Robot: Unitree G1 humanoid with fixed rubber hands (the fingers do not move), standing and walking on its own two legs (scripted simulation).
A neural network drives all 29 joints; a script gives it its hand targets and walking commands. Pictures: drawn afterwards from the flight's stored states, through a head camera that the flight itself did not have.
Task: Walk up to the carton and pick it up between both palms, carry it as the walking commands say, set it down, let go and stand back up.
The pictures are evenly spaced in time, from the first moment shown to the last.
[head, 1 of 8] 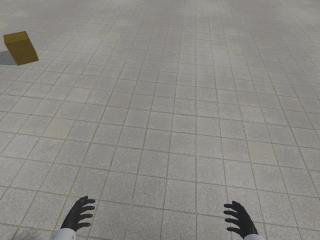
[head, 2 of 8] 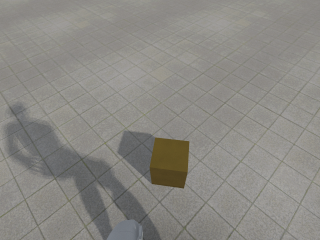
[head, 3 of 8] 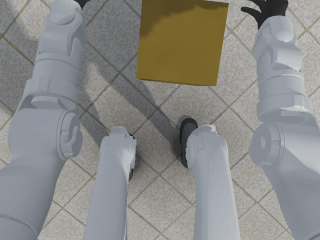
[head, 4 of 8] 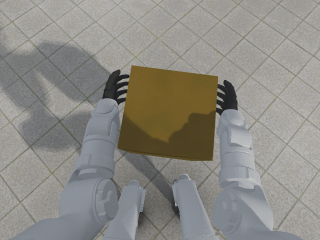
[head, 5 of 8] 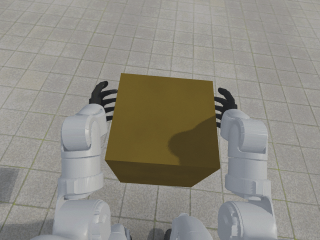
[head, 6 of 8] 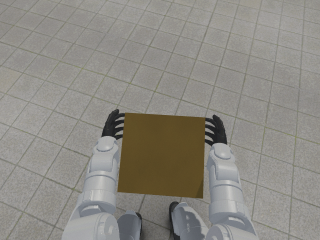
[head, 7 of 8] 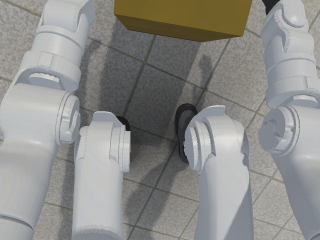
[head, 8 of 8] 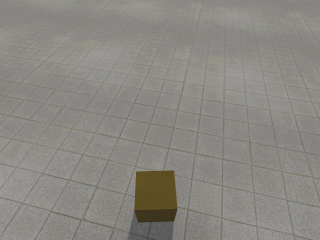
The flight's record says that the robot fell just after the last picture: no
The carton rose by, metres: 0.68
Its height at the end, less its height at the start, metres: +0.00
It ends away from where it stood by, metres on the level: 0.90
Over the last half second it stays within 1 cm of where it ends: yes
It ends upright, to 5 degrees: yes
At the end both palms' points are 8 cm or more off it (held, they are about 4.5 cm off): yes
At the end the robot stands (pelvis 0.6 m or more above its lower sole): yes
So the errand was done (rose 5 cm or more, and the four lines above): yes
